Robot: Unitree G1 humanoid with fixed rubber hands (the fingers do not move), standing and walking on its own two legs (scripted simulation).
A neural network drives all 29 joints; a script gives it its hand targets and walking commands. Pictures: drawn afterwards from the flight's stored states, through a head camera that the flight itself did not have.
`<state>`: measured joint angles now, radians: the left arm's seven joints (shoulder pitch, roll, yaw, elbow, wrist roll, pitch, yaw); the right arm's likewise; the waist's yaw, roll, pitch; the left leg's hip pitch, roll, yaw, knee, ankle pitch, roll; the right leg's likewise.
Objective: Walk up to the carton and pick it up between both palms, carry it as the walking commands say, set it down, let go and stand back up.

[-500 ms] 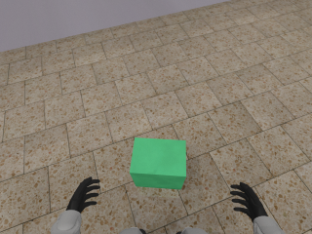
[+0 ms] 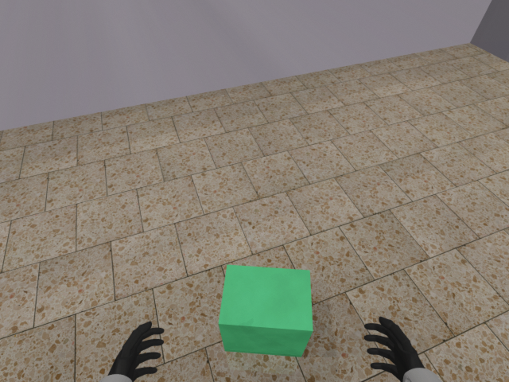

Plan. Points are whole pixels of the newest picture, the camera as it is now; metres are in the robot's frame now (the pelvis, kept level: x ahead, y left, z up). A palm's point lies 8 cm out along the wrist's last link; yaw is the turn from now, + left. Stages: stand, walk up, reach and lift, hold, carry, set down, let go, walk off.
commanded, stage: let go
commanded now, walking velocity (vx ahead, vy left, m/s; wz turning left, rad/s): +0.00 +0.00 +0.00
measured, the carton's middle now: (265, 312) +0.45 -0.02 -0.62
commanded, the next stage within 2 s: stand in 0.02 s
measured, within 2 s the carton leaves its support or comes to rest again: neither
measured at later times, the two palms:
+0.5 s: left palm out of the picture +0.11 +0.26 -0.09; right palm out of the picture +0.09 -0.28 -0.10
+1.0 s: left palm out of the picture -0.05 +0.24 -0.12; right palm out of the picture -0.05 -0.31 -0.13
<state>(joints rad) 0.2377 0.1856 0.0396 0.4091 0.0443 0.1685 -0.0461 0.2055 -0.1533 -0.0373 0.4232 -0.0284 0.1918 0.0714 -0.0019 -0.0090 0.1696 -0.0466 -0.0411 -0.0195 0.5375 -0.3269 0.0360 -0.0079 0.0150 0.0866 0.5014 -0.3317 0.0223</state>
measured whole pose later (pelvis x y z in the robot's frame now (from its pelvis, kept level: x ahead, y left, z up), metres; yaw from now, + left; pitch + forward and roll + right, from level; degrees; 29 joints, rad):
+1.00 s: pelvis -0.08 -0.04 +0.00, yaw +2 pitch -6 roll +0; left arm 0.34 0.26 0.07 0.94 0.02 -0.01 0.00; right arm 0.36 -0.26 -0.08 0.97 -0.03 -0.02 -0.01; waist -0.01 0.02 -0.05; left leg -0.26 -0.01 -0.07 0.55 -0.24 -0.01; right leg -0.22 0.05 0.03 0.52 -0.22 -0.03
